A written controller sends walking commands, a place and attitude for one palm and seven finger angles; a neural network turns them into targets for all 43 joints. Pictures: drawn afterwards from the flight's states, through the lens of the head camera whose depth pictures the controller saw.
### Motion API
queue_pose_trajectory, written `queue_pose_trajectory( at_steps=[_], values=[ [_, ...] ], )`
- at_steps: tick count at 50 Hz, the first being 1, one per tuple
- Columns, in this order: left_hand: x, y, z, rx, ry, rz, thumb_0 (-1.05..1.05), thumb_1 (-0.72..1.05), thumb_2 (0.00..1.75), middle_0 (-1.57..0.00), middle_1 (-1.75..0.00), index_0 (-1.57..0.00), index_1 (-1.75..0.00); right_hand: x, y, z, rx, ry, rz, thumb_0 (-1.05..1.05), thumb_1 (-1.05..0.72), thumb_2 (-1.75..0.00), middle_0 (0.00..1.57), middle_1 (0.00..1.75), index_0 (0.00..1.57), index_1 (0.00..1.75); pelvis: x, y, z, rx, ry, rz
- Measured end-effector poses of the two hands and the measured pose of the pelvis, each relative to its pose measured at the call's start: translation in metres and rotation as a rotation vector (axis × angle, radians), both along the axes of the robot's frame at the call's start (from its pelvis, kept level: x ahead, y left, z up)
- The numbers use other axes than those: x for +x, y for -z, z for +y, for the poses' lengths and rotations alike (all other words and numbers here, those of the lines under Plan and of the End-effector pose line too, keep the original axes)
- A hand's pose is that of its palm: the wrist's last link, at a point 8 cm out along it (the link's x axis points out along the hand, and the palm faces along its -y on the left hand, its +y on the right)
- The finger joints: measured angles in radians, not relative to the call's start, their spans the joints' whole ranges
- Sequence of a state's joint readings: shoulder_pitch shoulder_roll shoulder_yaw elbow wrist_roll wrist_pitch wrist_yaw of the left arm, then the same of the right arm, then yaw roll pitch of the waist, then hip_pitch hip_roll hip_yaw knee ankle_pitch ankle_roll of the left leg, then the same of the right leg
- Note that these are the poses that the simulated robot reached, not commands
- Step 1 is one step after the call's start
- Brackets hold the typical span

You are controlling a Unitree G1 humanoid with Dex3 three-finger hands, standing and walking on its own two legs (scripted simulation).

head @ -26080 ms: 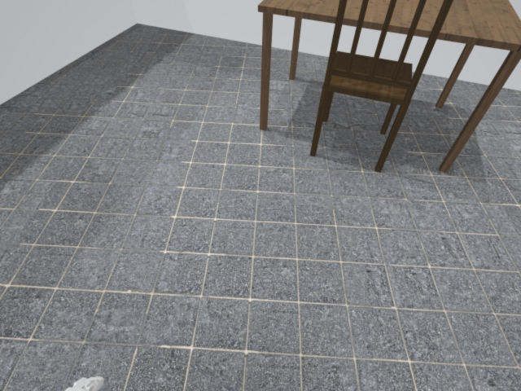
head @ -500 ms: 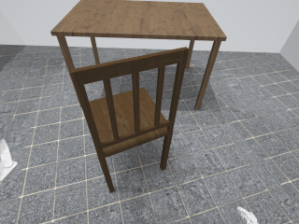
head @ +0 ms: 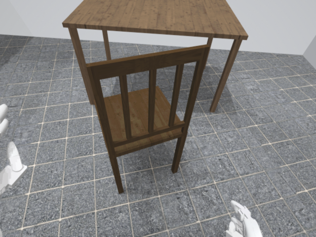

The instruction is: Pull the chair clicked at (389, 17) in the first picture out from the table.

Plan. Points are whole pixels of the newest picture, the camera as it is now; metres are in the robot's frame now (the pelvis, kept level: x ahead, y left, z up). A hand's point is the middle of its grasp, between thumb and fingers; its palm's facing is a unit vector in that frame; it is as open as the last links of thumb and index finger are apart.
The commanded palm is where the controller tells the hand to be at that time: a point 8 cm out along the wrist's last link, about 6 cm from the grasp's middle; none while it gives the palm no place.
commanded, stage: let the arm hang, fingers relaxed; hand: left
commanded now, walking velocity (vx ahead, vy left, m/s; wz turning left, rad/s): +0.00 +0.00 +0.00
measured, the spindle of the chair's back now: (151, 105) +0.60 +0.06 -0.06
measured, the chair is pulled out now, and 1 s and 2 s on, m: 0.60 0.60 0.60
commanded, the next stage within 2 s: look to check the result in 1.10 s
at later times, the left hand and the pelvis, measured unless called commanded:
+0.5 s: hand out of the picture -0.05 +0.18 -0.18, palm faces +0.06 -0.97 -0.22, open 7.1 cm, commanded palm none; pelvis +0.00 -0.01 +0.00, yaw +3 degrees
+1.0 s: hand out of the picture +0.00 +0.13 -0.18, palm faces +0.07 -0.98 -0.16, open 7.3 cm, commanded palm none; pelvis +0.01 -0.03 +0.00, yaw +2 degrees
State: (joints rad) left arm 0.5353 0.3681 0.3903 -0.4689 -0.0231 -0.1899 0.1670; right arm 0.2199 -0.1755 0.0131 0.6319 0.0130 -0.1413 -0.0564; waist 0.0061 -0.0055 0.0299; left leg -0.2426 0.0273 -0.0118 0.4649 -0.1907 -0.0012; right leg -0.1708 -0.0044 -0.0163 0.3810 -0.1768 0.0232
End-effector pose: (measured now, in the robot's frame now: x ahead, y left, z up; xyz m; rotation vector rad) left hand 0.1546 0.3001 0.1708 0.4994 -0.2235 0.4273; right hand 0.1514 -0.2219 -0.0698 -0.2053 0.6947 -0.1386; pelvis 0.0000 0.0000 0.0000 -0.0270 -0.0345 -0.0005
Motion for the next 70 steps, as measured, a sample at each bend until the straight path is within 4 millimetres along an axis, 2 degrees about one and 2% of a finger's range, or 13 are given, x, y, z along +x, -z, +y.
queue_pose_trajectory(
  at_steps=[2, 4, 6, 10, 13, 14, 21, 25, 29, 34, 43, 54, 70],
  values=[
    [0.012, 0.024, 0.002, 0.007, 0.027, 0.094, 0.01, 0.89, 0.9, -0.21, -0.3, -0.21, -0.3, 0.001, 0.009, -0.003, 0.008, -0.038, 0.026, 0.01, -0.9, -0.9, 0.2, 0.3, 0.2, 0.3, 0.0, 0.003, 0.002, 0.002, -0.014, 0.021],
    [0.024, 0.078, 0.006, -0.09, 0.02, 0.309, 0.01, 0.89, 0.9, -0.21, -0.3, -0.2, -0.3, -0.002, 0.025, -0.007, 0.012, -0.055, 0.1, 0.01, -0.9, -0.9, 0.2, 0.3, 0.2, 0.3, -0.002, 0.006, 0.004, 0.009, -0.023, 0.034],
    [0.023, 0.145, 0.001, -0.218, -0.007, 0.567, 0.01, 0.9, 0.9, -0.2, -0.3, -0.2, -0.3, -0.01, 0.039, -0.01, 0.016, -0.05, 0.174, 0.01, -0.9, -0.9, 0.2, 0.3, 0.2, 0.3, -0.003, 0.008, 0.006, 0.014, -0.026, 0.036],
    [-0.024, 0.261, -0.042, -0.43, -0.013, 1.048, 0.01, 0.91, 0.9, -0.2, -0.3, -0.19, -0.3, -0.041, 0.052, -0.014, 0.019, -0.011, 0.299, 0.01, -0.9, -0.9, 0.2, 0.3, 0.2, 0.3, -0.003, 0.01, 0.003, 0.023, -0.022, 0.023],
    [-0.079, 0.311, -0.084, -0.559, 0.011, 1.314, 0.01, 0.91, 0.9, -0.2, -0.3, -0.19, -0.3, -0.074, 0.056, -0.017, 0.007, 0.022, 0.412, 0.01, -0.91, -0.9, 0.2, 0.3, 0.2, 0.3, -0.003, 0.009, 0.0, 0.022, -0.021, 0.015],
    [-0.093, 0.317, -0.085, -0.603, -0.042, 1.332, 0.0, 0.95, 0.9, -0.21, -0.3, -0.2, -0.3, -0.086, 0.056, -0.018, 0.001, 0.03, 0.455, 0.01, -0.91, -0.9, 0.2, 0.3, 0.2, 0.3, -0.002, 0.009, -0.002, 0.018, -0.027, 0.015],
    [-0.174, 0.324, -0.071, -0.628, -0.195, 1.535, -0.02, 1.0, 0.9, -0.21, -0.3, -0.21, -0.3, -0.156, 0.064, -0.018, 0.009, 0.068, 0.714, 0.01, -0.91, -0.9, 0.2, 0.3, 0.2, 0.3, 0.0, 0.005, -0.01, 0.007, -0.047, 0.019],
    [-0.206, 0.316, -0.07, -0.623, -0.259, 1.619, -0.01, 0.96, 0.9, -0.21, -0.3, -0.2, -0.3, -0.175, 0.07, -0.014, 0.041, 0.083, 0.771, 0.01, -0.91, -0.9, 0.2, 0.3, 0.2, 0.3, 0.002, 0.004, -0.011, 0.011, -0.047, 0.019],
    [-0.22, 0.311, -0.077, -0.623, -0.288, 1.654, 0.0, 0.93, 0.9, -0.2, -0.3, -0.2, -0.3, -0.18, 0.076, -0.009, 0.075, 0.086, 0.783, 0.01, -0.91, -0.9, 0.2, 0.3, 0.2, 0.3, 0.004, 0.004, -0.013, 0.016, -0.043, 0.019],
    [-0.213, 0.312, -0.092, -0.638, -0.274, 1.636, 0.01, 0.92, 0.9, -0.2, -0.3, -0.2, -0.3, -0.173, 0.083, -0.004, 0.108, 0.079, 0.761, 0.01, -0.91, -0.9, 0.2, 0.3, 0.2, 0.3, 0.007, 0.005, -0.017, 0.021, -0.039, 0.017],
    [-0.168, 0.321, -0.124, -0.674, -0.175, 1.536, 0.01, 0.91, 0.9, -0.2, -0.3, -0.2, -0.3, -0.154, 0.085, -0.003, 0.118, 0.075, 0.711, 0.01, -0.91, -0.9, 0.2, 0.3, 0.2, 0.3, 0.011, 0.006, -0.024, 0.024, -0.036, 0.013],
    [-0.155, 0.321, -0.122, -0.663, -0.184, 1.521, 0.02, 0.92, 0.9, -0.2, -0.3, -0.2, -0.3, -0.152, 0.081, -0.013, 0.102, 0.093, 0.719, 0.01, -0.91, -0.9, 0.2, 0.3, 0.2, 0.3, 0.017, 0.004, -0.031, 0.024, -0.036, 0.013],
    [-0.153, 0.32, -0.123, -0.664, -0.187, 1.523, 0.01, 0.91, 0.9, -0.2, -0.3, -0.2, -0.3, -0.146, 0.081, -0.015, 0.1, 0.089, 0.716, 0.01, -0.91, -0.9, 0.2, 0.3, 0.2, 0.3, 0.019, 0.003, -0.032, 0.023, -0.037, 0.006]
  ],
)
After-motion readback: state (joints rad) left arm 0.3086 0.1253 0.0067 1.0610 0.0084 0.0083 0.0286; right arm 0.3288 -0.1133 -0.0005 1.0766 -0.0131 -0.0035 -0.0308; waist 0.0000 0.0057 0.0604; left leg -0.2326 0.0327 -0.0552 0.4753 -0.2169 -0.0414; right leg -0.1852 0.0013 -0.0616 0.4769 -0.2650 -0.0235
